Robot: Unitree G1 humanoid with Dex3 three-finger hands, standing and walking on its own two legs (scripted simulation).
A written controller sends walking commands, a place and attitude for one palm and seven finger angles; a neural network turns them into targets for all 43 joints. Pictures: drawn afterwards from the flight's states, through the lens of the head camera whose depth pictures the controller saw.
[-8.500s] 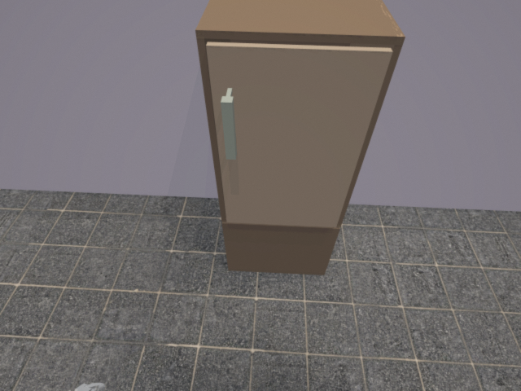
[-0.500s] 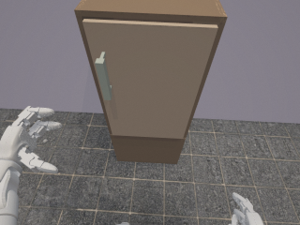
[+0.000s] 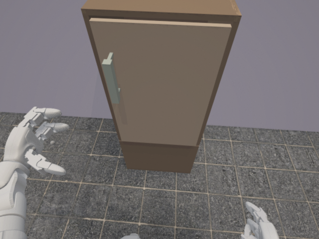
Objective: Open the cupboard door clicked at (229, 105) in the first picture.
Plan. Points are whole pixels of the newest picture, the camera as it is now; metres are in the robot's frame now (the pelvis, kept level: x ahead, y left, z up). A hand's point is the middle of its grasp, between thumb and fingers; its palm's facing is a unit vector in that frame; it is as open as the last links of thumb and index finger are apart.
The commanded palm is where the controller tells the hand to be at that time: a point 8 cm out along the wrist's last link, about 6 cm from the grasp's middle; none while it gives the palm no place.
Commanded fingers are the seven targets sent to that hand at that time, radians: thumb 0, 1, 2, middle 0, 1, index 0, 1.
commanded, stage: move the hooked fingers beside the handle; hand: left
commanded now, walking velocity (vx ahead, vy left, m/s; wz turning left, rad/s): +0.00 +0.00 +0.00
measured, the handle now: (113, 79) +0.56 +0.19 +0.07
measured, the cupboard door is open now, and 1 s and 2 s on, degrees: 0 0 0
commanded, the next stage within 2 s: none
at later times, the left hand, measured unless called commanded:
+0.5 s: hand (68, 115) +0.39 +0.27 +0.08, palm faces -0.01 -1.00 -0.01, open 14.0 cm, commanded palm +0.37 +0.31 +0.08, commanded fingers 0.00 -0.50 0.30 -0.30 -1.20 -0.30 -1.20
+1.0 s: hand (84, 97) +0.47 +0.25 +0.08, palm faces -0.02 -1.00 +0.00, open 14.0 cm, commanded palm +0.45 +0.30 +0.08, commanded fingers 0.00 -0.50 0.30 -0.30 -1.20 -0.30 -1.20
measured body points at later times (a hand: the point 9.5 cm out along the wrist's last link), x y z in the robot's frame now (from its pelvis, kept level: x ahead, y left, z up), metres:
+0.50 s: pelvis +0.00 +0.01 -0.01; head +0.07 +0.02 +0.44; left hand +0.39 +0.32 +0.08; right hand +0.09 -0.26 -0.10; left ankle +0.03 +0.11 -0.70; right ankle +0.01 -0.11 -0.70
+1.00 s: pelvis +0.01 +0.02 -0.01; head +0.10 +0.03 +0.43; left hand +0.46 +0.31 +0.08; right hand +0.05 -0.25 -0.12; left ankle +0.03 +0.11 -0.70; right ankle +0.01 -0.11 -0.70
